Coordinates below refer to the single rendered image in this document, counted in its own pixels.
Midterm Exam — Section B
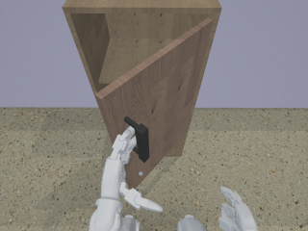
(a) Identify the right robot hand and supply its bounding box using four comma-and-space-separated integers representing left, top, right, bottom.
218, 187, 258, 231

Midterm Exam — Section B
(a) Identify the handle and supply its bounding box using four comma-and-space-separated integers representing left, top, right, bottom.
124, 116, 150, 163

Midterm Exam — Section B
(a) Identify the robot thigh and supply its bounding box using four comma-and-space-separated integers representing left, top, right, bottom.
177, 218, 208, 231
121, 218, 141, 231

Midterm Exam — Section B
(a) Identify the robot left forearm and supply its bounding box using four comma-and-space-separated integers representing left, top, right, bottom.
89, 197, 123, 231

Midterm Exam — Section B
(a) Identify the robot right thigh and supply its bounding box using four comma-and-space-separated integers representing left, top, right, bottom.
177, 218, 208, 231

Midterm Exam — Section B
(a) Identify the robot left thigh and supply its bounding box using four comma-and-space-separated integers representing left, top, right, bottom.
121, 218, 141, 231

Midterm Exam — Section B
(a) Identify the cupboard door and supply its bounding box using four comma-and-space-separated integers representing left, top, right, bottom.
95, 17, 214, 190

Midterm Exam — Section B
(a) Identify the left robot hand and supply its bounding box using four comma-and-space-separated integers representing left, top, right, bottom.
100, 126, 163, 213

